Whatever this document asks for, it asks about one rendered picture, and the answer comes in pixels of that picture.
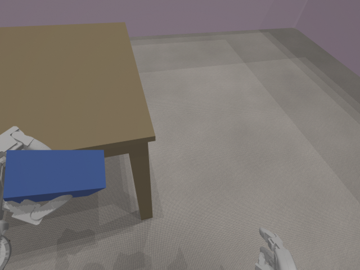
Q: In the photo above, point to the robot left hand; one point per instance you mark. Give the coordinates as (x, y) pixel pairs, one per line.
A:
(27, 211)

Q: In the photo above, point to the table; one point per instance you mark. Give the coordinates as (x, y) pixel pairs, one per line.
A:
(77, 87)

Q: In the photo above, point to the sponge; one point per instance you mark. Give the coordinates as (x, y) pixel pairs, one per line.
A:
(43, 175)

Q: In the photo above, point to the robot right hand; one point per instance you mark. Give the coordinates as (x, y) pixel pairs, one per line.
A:
(280, 260)

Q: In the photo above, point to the robot left forearm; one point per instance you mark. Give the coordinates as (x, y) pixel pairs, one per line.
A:
(5, 245)

